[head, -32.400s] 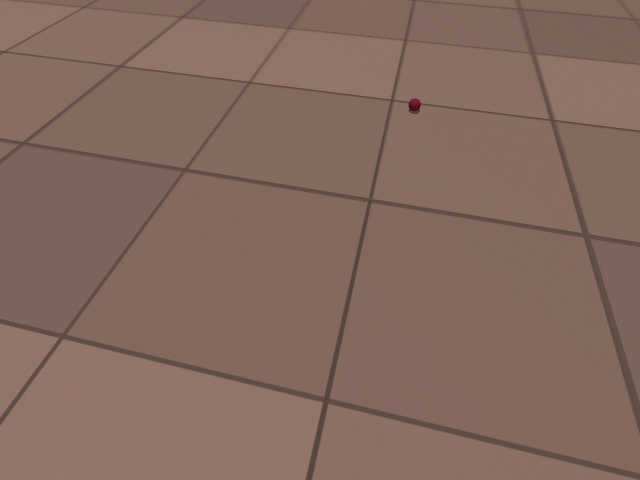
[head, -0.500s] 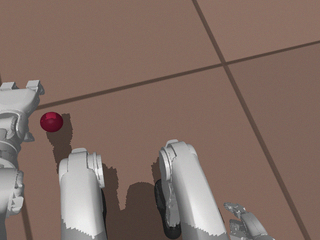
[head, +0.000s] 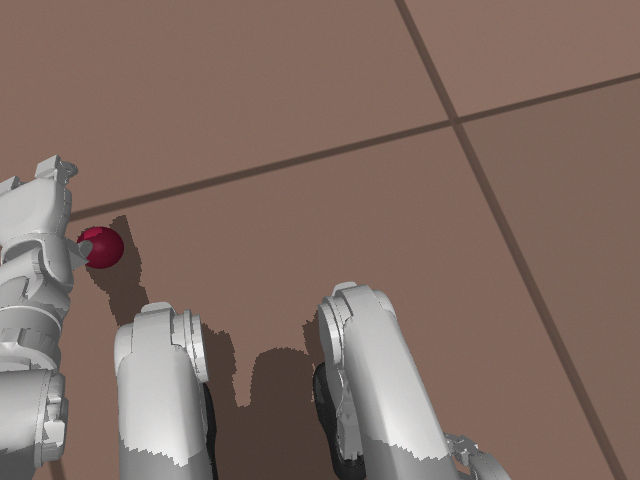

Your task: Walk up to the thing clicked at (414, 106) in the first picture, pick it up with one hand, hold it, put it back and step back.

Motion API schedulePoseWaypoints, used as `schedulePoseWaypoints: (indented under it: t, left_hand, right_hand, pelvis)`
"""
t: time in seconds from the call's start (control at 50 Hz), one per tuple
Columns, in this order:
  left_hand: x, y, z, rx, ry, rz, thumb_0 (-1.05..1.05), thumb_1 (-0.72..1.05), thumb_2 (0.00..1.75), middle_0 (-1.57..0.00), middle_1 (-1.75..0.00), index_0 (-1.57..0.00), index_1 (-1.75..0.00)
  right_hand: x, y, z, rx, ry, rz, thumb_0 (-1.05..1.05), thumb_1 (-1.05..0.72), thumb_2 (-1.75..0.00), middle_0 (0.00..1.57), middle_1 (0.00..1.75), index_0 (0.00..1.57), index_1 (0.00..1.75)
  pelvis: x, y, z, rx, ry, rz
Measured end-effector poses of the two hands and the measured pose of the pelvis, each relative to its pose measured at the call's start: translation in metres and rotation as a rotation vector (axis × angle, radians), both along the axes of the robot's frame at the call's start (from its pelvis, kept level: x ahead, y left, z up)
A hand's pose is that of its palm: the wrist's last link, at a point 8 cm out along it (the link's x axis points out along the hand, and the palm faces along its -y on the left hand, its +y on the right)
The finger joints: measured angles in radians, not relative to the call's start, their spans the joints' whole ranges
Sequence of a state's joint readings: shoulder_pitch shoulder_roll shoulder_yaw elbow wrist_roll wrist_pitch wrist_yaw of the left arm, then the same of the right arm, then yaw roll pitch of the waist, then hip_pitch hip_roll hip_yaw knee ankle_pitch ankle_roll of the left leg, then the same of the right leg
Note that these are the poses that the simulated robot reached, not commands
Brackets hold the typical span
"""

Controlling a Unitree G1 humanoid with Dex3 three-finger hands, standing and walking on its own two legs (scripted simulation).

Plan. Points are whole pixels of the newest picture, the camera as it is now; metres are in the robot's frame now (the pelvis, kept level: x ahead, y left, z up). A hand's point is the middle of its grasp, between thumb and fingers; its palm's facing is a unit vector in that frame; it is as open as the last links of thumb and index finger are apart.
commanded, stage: home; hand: left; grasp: from above
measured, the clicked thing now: (100, 247) +0.45 +0.29 -0.32
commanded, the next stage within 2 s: none
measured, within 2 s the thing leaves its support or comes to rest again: neither
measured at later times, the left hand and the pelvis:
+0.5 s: hand out of the picture +0.27 +0.24 +0.08, palm faces +0.03 -0.92 -0.38, open 7.3 cm; pelvis +0.01 +0.00 +0.19, yaw +6 degrees
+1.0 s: hand out of the picture +0.22 +0.22 +0.29, palm faces +0.21 -0.96 -0.20, open 7.4 cm; pelvis +0.08 +0.01 +0.35, yaw +9 degrees
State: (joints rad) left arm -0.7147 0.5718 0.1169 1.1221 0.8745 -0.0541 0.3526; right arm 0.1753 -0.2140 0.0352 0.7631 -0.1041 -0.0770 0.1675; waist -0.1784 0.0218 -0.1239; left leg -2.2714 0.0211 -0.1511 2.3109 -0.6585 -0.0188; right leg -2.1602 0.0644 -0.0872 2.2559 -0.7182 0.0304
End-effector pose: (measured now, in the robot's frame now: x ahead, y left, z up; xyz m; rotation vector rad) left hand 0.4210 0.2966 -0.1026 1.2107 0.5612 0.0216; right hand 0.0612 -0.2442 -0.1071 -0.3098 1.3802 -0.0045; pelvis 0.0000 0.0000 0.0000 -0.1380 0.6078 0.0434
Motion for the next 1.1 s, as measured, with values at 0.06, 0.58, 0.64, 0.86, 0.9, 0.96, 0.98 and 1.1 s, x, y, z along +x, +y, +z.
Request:
schedulePoseWaypoints:
  t: [0.06,0.58,0.64,0.86,0.9,0.96,0.98,1.1]
  left_hand:
    - [-0.018,0.001,0.033,-0.084,0.016,0.049,0.0,0.18,0.99,-0.26,-0.61,-0.24,-0.63]
    - [-0.185,-0.019,0.251,-0.796,0.035,0.558,0.01,0.9,0.93,-0.21,-0.32,-0.21,-0.32]
    - [-0.192,-0.022,0.278,-0.841,0.035,0.613,0.01,0.9,0.92,-0.21,-0.31,-0.21,-0.31]
    - [-0.208,-0.027,0.371,-0.911,0.028,0.676,0.01,0.9,0.9,-0.2,-0.3,-0.2,-0.3]
    - [-0.211,-0.028,0.387,-0.913,0.023,0.672,0.01,0.9,0.9,-0.2,-0.3,-0.2,-0.3]
    - [-0.217,-0.031,0.409,-0.919,0.011,0.665,0.01,0.9,0.9,-0.2,-0.3,-0.2,-0.3]
    - [-0.219,-0.031,0.415,-0.921,0.007,0.662,0.01,0.9,0.9,-0.2,-0.3,-0.2,-0.3]
    - [-0.231,-0.034,0.438,-0.925,-0.007,0.654,0.01,0.9,0.9,-0.2,-0.3,-0.2,-0.3]
  right_hand:
    - [0.02,0.004,0.018,0.027,-0.049,-0.014,0.0,-0.9,-0.89,0.2,0.3,0.2,0.3]
    - [0.186,0.038,0.247,0.018,-0.585,0.087,0.0,-0.91,-0.9,0.2,0.3,0.2,0.3]
    - [0.183,0.045,0.272,0.022,-0.594,0.068,0.0,-0.9,-0.9,0.2,0.3,0.2,0.3]
    - [0.17,0.043,0.349,-0.026,-0.628,0.002,0.01,-0.9,-0.9,0.21,0.3,0.2,0.3]
    - [0.17,0.041,0.362,-0.036,-0.644,-0.009,0.01,-0.9,-0.9,0.21,0.3,0.2,0.3]
    - [0.173,0.039,0.377,-0.045,-0.676,-0.019,0.01,-0.9,-0.9,0.2,0.3,0.2,0.3]
    - [0.175,0.039,0.382,-0.046,-0.689,-0.02,0.01,-0.9,-0.9,0.2,0.3,0.2,0.3]
    - [0.192,0.042,0.402,-0.035,-0.774,-0.006,0.01,-0.9,-0.9,0.2,0.3,0.2,0.3]
  pelvis:
    - [0.002,0.0,0.026,0.008,0.009,0.009]
    - [0.022,0.001,0.22,0.063,-0.15,0.089]
    - [0.031,0.002,0.245,0.068,-0.179,0.099]
    - [0.062,0.01,0.318,0.09,-0.299,0.118]
    - [0.068,0.011,0.328,0.095,-0.321,0.119]
    - [0.074,0.014,0.341,0.101,-0.351,0.12]
    - [0.076,0.014,0.344,0.103,-0.36,0.121]
    - [0.082,0.016,0.356,0.114,-0.404,0.128]
